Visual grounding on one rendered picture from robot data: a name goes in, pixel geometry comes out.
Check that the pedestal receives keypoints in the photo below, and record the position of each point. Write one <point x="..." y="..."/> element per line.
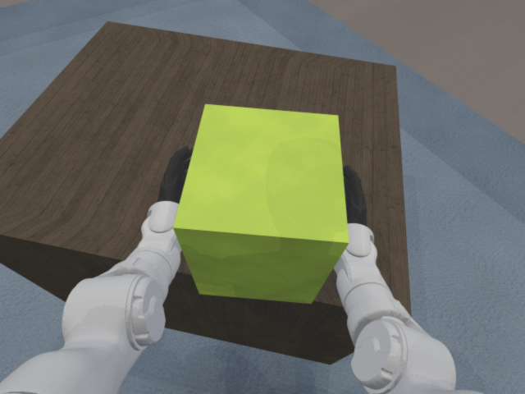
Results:
<point x="81" y="167"/>

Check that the robot left upper arm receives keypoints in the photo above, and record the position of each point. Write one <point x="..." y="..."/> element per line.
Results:
<point x="108" y="322"/>

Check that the right robot hand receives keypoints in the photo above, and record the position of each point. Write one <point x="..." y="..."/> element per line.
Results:
<point x="354" y="197"/>

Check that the carton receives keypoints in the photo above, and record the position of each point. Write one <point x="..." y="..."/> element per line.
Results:
<point x="262" y="214"/>

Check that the left robot hand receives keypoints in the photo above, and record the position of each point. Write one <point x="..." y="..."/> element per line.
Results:
<point x="174" y="177"/>

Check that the robot right upper arm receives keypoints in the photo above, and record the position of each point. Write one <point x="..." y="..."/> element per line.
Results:
<point x="391" y="358"/>

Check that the left robot forearm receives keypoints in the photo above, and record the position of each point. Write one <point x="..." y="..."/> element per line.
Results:
<point x="158" y="253"/>

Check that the right robot forearm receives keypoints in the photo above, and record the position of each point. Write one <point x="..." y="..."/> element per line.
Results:
<point x="363" y="291"/>

